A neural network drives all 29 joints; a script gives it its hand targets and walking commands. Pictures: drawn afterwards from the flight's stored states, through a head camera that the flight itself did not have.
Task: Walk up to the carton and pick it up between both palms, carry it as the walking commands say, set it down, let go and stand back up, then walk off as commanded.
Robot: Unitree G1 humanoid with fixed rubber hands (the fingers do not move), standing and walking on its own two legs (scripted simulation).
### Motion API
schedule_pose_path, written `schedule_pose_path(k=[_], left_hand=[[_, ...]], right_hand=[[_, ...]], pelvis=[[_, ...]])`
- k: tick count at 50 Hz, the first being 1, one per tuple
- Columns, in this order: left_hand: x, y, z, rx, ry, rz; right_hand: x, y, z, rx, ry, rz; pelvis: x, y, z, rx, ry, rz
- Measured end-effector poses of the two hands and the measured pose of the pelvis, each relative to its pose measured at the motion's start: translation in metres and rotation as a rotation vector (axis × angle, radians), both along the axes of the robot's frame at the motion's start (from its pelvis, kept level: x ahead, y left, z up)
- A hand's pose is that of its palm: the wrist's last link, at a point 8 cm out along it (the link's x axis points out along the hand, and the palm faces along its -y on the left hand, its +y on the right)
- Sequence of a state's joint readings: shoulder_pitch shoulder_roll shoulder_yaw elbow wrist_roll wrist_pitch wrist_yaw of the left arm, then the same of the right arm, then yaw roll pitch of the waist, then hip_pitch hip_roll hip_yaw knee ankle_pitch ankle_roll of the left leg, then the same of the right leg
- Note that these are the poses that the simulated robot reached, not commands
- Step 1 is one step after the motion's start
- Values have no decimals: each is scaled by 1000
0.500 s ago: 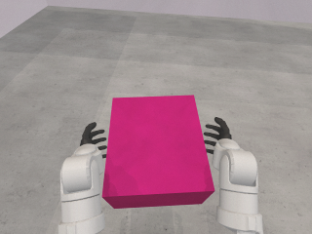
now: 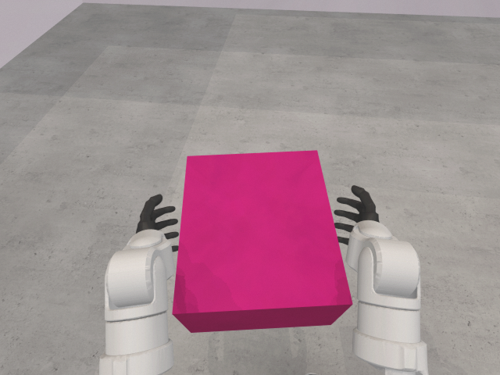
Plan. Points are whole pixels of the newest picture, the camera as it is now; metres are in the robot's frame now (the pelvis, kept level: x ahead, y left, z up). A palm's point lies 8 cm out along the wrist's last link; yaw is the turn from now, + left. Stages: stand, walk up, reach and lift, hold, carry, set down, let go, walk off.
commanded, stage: carry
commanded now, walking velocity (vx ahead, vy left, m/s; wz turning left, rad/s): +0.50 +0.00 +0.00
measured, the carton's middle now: (256, 237) +0.35 +0.00 -0.01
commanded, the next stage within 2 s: none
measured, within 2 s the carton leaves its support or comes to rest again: neither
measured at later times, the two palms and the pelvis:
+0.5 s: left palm (155, 108) +0.61 +0.21 +0.09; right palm (302, 101) +0.61 -0.10 +0.10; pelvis +0.32 +0.06 +0.02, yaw -2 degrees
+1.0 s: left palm (182, 40) +0.92 +0.19 +0.09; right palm (293, 35) +0.94 -0.12 +0.09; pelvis +0.64 +0.02 +0.02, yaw +2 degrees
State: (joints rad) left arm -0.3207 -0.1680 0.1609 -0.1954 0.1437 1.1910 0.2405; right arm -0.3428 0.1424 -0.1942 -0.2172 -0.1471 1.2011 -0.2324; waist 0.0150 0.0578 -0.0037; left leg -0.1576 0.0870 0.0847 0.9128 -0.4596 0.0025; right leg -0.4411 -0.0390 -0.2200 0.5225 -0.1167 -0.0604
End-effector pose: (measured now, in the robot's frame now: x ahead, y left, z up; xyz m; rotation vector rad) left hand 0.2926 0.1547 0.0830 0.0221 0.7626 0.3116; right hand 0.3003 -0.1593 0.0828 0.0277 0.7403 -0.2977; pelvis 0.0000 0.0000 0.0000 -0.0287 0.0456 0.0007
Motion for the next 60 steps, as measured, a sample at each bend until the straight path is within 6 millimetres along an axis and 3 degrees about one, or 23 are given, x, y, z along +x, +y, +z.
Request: schedule_pose_path(k=[3, 7, 15, 19, 25, 33, 41, 47, 54, 60], left_hand=[[26, 0, -6, 15, 78, 25], [70, 6, 2, 9, 84, 53], [189, 26, 22, -25, -23, 9], [254, 43, 14, -36, -49, -13], [321, 53, 3, -37, 66, 0], [426, 49, 16, -41, 19, 6], [538, 31, 6, -9, -27, 25], [596, 30, -3, 19, 90, 57], [688, 42, 16, -3, 25, 51], [785, 64, 18, -20, -50, 9]], right_hand=[[32, 1, -7, 2, 76, 6], [78, 9, 1, -3, 79, 3], [186, 26, 26, -8, -28, -12], [245, 43, 24, -26, -53, -24], [309, 55, 15, -49, 63, -50], [413, 52, 25, -32, 18, -61], [540, 32, 7, -3, -29, -7], [606, 33, -5, 2, 86, 9], [695, 44, 17, -9, 19, 12], [780, 65, 25, -27, -56, -19]], pelvis=[[32, -4, 11, 12, 9, 16], [77, -3, 23, 29, 16, 18], [189, 24, 20, 25, 6, 8], [253, 44, 3, 38, -10, -17], [320, 58, 20, 16, 10, -39], [415, 55, 26, 7, 19, -18], [537, 27, -1, 10, -1, 10], [603, 20, 17, 21, 15, 38], [690, 33, 26, 36, 19, 30], [785, 62, 5, 36, -4, 5]])
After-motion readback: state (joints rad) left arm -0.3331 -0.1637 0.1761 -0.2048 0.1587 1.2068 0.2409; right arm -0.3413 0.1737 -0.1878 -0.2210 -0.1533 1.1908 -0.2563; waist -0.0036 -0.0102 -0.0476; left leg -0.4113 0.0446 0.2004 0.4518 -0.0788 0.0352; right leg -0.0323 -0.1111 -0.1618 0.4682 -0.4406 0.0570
